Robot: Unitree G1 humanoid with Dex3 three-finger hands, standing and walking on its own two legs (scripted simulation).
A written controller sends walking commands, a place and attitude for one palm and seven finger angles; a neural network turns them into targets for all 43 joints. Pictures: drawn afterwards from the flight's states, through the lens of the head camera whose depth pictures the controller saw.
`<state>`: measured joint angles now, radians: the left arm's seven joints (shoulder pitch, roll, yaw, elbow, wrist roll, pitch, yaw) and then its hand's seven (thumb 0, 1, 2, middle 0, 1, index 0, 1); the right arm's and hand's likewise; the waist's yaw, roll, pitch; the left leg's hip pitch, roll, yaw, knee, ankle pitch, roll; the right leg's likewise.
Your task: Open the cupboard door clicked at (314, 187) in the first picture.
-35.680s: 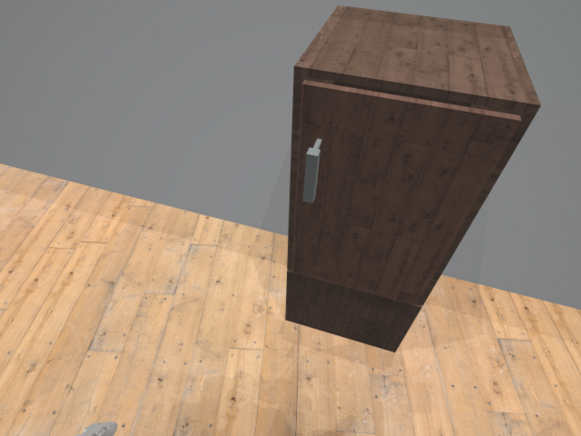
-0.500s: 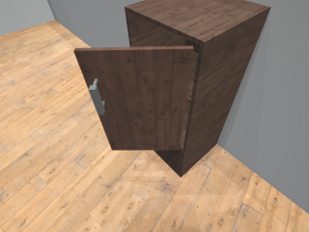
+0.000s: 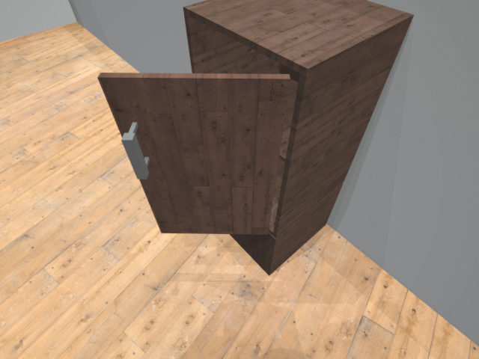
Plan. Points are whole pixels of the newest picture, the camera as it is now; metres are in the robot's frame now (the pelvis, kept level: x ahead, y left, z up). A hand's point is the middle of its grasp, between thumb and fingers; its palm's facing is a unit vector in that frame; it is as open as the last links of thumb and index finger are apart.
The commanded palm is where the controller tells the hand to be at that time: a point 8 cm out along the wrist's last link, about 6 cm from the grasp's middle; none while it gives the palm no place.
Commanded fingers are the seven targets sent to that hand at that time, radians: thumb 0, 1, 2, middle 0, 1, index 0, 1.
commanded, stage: look again from close up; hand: left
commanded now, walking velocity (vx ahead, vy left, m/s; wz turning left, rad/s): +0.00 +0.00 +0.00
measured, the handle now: (138, 151) +0.53 +0.27 +0.01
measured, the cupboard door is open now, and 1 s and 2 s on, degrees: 48 48 48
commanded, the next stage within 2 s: shuffle to correct the standing spot in 0.16 s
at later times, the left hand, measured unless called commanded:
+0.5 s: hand out of the picture +0.00 +0.17 -0.17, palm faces +0.08 -0.97 -0.22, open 7.4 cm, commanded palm none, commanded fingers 0.00 0.90 0.90 -0.20 -0.30 -0.20 -0.30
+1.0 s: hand out of the picture +0.00 +0.25 -0.17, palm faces +0.05 -0.98 -0.18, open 7.4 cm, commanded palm none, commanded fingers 0.00 0.90 0.90 -0.20 -0.30 -0.20 -0.30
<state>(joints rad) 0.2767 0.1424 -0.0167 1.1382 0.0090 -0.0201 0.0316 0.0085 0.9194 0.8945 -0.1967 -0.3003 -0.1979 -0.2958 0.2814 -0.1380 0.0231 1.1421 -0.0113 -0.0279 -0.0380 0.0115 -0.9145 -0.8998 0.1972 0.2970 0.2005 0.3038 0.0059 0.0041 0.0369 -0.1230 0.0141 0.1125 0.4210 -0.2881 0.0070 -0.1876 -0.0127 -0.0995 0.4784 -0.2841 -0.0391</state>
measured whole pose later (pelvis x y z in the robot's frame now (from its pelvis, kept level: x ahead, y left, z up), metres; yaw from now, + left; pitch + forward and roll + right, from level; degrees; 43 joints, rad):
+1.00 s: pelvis -0.02 +0.06 +0.00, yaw +1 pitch +1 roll +0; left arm 0.25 0.20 0.06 1.02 0.03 0.04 -0.01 0.00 0.91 0.90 -0.19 -0.30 -0.19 -0.30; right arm 0.34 -0.11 0.00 1.05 -0.04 -0.02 -0.04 0.01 -0.92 -0.90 0.20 0.30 0.20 0.30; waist -0.01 -0.04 0.01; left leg -0.24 0.02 0.06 0.40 -0.19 0.01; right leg -0.47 -0.02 -0.03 1.02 -0.36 0.00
